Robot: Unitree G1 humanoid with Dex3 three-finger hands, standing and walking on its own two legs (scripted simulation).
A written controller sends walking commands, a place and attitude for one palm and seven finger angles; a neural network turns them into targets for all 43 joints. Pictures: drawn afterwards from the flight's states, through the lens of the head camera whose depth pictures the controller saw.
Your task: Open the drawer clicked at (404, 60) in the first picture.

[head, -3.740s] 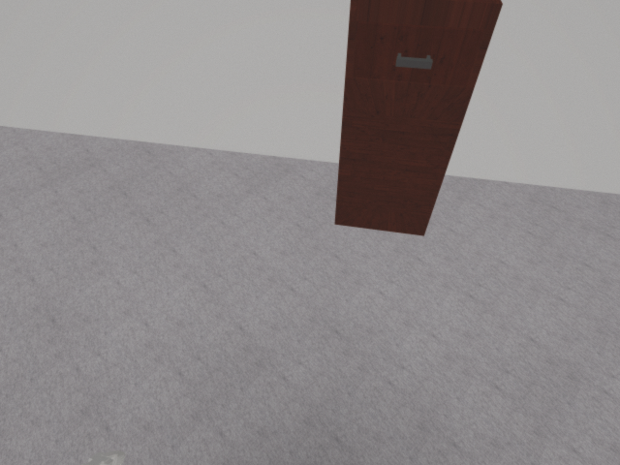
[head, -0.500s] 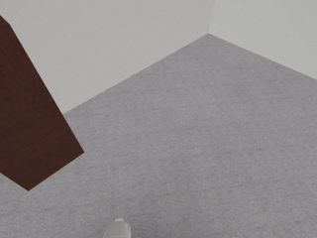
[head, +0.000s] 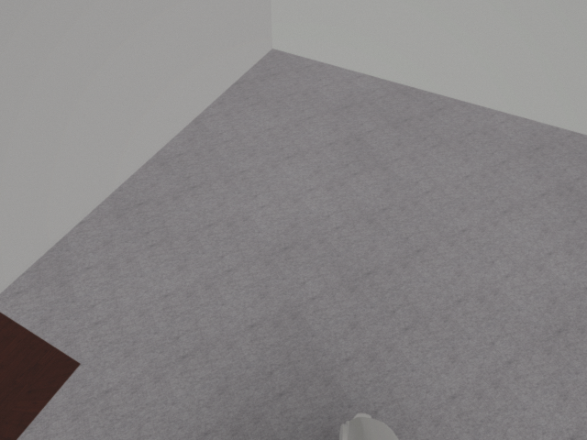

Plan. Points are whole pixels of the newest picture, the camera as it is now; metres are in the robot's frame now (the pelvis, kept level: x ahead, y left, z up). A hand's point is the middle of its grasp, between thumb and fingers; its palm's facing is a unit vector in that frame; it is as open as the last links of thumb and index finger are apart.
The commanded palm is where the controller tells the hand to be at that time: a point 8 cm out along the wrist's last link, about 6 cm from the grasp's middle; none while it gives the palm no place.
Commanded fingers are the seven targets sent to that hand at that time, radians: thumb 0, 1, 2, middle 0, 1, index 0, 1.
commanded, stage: turn to face it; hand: left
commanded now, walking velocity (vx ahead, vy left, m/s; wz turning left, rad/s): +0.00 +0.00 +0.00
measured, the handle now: out of the picture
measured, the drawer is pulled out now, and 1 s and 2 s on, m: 0.00 0.00 0.00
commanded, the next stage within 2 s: take the last steps up to it in 1.96 s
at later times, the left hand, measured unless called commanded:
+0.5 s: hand (184, 434) +0.15 +0.18 -0.18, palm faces +0.14 -0.98 -0.15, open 7.4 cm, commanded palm none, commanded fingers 0.00 0.90 0.90 -0.20 -0.30 -0.20 -0.30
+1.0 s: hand out of the picture +0.03 +0.17 -0.15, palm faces +0.43 -0.85 -0.29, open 7.4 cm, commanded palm none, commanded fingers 0.00 0.90 0.90 -0.20 -0.30 -0.20 -0.30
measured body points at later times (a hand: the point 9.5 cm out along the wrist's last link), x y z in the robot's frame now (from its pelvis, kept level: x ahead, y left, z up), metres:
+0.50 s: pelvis +0.05 +0.00 -0.01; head +0.08 +0.03 +0.43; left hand +0.14 +0.23 -0.17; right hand +0.10 -0.23 -0.16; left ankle +0.07 +0.09 -0.73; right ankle +0.06 -0.12 -0.71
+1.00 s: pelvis +0.04 -0.05 +0.00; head +0.07 -0.06 +0.45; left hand +0.01 +0.21 -0.13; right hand +0.23 -0.28 -0.15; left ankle +0.02 +0.07 -0.67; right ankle +0.08 -0.18 -0.73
